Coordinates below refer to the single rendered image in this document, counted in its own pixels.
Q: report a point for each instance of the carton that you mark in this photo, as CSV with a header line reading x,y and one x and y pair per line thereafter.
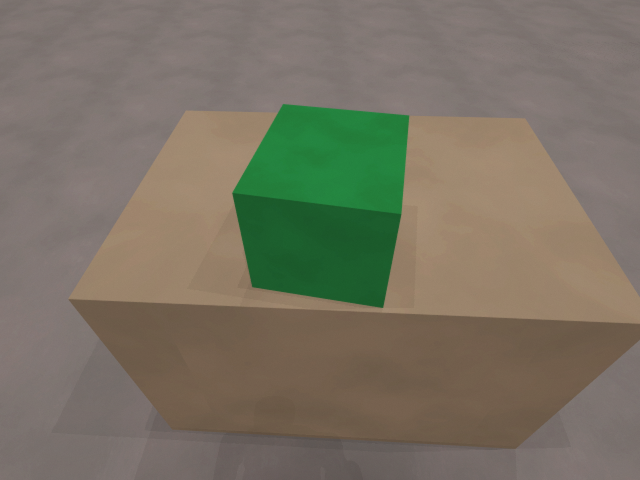
x,y
319,205

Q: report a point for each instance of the pedestal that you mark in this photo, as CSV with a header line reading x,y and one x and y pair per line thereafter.
x,y
503,301

